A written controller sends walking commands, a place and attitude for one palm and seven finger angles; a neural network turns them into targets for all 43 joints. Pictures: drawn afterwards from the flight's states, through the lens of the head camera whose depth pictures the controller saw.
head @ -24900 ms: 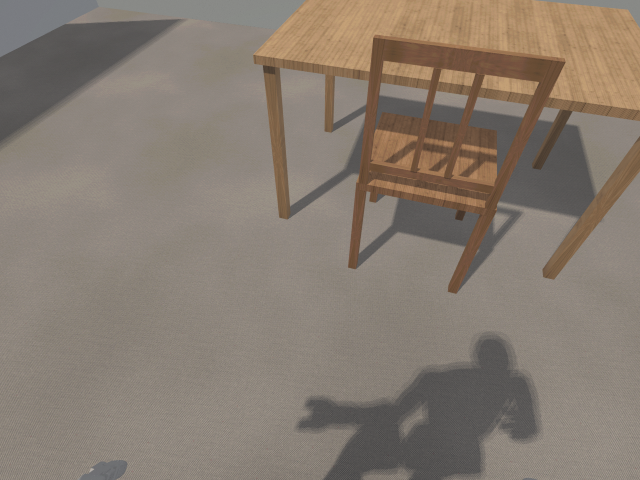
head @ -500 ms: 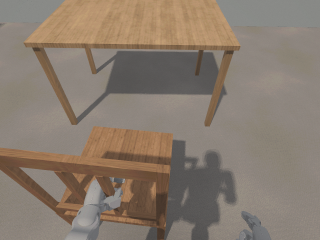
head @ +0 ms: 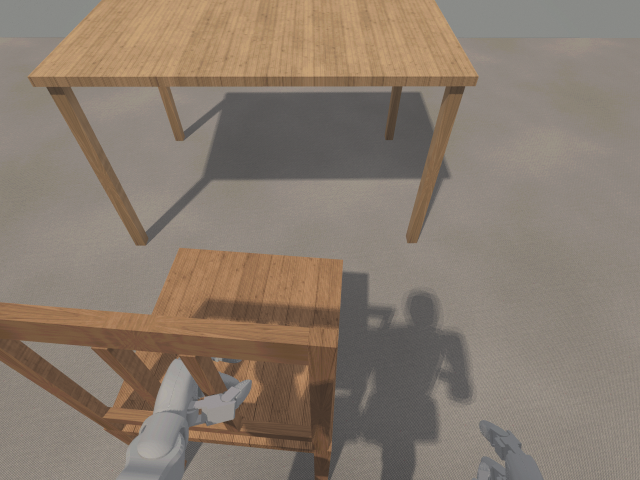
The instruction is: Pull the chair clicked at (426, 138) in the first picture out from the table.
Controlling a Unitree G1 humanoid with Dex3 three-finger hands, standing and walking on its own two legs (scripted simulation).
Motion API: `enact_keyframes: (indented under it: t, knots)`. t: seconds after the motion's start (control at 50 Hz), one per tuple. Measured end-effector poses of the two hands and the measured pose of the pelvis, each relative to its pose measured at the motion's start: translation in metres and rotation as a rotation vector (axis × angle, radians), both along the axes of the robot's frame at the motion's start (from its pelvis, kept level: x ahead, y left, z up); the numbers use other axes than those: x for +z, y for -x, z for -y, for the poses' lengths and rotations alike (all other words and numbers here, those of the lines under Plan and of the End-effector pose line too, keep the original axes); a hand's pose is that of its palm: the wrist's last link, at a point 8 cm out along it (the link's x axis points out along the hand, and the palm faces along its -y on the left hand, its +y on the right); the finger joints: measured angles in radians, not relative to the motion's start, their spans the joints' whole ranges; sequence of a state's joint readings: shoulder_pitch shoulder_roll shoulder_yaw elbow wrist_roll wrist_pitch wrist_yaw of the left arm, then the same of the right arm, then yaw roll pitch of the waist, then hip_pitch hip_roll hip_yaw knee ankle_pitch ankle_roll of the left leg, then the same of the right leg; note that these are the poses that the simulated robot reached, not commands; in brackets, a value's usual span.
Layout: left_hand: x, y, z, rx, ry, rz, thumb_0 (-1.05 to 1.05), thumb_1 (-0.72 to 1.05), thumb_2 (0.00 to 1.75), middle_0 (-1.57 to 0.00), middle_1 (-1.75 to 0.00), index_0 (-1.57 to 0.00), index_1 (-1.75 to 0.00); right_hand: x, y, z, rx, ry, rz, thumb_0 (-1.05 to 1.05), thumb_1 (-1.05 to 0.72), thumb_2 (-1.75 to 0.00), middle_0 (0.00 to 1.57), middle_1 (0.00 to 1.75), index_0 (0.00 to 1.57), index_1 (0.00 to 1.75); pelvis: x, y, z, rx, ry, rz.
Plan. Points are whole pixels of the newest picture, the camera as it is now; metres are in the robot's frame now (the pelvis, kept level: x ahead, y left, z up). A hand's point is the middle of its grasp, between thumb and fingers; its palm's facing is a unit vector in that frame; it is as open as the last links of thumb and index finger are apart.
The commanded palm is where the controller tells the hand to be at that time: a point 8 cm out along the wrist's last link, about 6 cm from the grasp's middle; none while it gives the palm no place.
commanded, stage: open the thumb and straighten the fingers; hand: left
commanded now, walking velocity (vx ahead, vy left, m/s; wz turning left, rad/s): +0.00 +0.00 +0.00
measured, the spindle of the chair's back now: (149, 387) +0.26 +0.25 -0.07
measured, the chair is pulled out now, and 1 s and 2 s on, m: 0.66 0.66 0.65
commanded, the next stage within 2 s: draw the fingers out of the gap in 0.54 s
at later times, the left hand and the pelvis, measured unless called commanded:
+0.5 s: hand (217, 392) +0.25 +0.15 -0.06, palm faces -0.01 -0.99 -0.14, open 16.8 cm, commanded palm +0.24 +0.19 -0.03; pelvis +0.02 +0.00 -0.03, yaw +1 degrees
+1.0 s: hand (212, 440) +0.19 +0.14 -0.06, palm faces +0.00 -0.99 -0.14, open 17.5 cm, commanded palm +0.17 +0.19 -0.04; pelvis +0.02 +0.00 -0.04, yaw +2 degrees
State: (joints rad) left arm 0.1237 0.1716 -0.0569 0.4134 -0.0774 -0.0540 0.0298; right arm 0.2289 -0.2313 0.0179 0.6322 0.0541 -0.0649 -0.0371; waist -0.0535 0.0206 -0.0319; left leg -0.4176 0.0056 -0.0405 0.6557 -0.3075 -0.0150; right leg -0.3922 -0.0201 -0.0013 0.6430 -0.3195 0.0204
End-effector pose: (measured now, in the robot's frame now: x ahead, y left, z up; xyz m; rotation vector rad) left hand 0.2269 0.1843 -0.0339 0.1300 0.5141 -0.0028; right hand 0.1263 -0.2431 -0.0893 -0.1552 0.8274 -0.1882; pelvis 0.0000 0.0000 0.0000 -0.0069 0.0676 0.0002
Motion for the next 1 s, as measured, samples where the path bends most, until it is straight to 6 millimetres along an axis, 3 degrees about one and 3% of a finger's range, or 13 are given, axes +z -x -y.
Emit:
enact_keyframes:
  t: [0.14,0.3,0.48,0.58,0.72,1.0]
  knots:
    - [-0.003,-0.008,-0.007,0.027,-0.004,-0.018,0.01,-0.12,0.41,-0.44,-1.33,-0.46,-1.35,-0.010,-0.015,0.003,0.005,0.019,0.047,0.01,-0.91,-0.90,0.20,0.30,0.20,0.29,-0.014,-0.004,-0.002,-0.001,-0.002,-0.054]
    - [-0.005,-0.011,-0.009,0.030,-0.005,-0.040,0.00,-0.44,0.25,-0.32,-0.93,-0.32,-0.94,-0.014,-0.035,-0.001,0.027,0.025,0.097,0.01,-0.91,-0.90,0.20,0.30,0.20,0.29,-0.023,-0.015,-0.001,0.011,0.003,-0.085]
    - [-0.008,-0.007,-0.013,0.038,-0.014,-0.059,-0.01,-0.52,0.21,-0.12,-0.34,-0.12,-0.34,-0.015,-0.049,-0.003,0.049,0.033,0.114,0.01,-0.91,-0.90,0.20,0.30,0.20,0.30,-0.029,-0.023,0.001,0.020,0.010,-0.108]
    - [-0.006,-0.004,-0.012,0.035,-0.015,-0.057,-0.01,-0.53,0.20,-0.05,-0.14,-0.05,-0.14,-0.016,-0.051,-0.003,0.052,0.041,0.115,0.01,-0.91,-0.90,0.20,0.30,0.20,0.30,-0.031,-0.025,0.001,0.026,0.013,-0.114]
    - [-0.010,0.004,-0.010,0.037,-0.012,-0.072,-0.01,-0.54,0.20,-0.02,-0.03,-0.01,-0.03,-0.018,-0.049,-0.003,0.044,0.044,0.108,0.01,-0.90,-0.90,0.20,0.30,0.20,0.30,-0.033,-0.026,0.001,0.025,0.013,-0.123]
    - [-0.007,0.053,-0.009,0.047,-0.015,-0.092,-0.01,-0.54,0.20,-0.01,0.00,0.00,0.00,-0.016,-0.054,-0.010,0.040,0.042,0.159,0.01,-0.90,-0.90,0.20,0.30,0.20,0.30,-0.039,-0.022,-0.001,0.034,0.022,-0.125]
